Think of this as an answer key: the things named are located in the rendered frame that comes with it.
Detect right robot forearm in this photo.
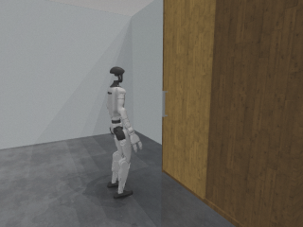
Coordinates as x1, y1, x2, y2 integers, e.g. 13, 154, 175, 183
120, 108, 134, 136

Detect wardrobe door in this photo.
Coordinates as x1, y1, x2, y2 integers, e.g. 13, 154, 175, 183
163, 0, 216, 199
205, 0, 303, 227

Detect robot right shin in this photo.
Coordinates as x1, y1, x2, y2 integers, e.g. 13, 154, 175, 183
117, 161, 131, 194

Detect handle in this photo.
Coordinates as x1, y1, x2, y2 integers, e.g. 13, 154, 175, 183
162, 91, 168, 117
279, 100, 292, 151

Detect right robot upper arm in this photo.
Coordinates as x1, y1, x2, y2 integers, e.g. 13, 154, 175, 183
116, 87, 127, 115

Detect robot right hand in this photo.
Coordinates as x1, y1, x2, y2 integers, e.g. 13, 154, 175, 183
130, 133, 143, 153

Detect robot left thigh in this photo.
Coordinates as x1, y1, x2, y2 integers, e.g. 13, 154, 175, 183
110, 127, 123, 161

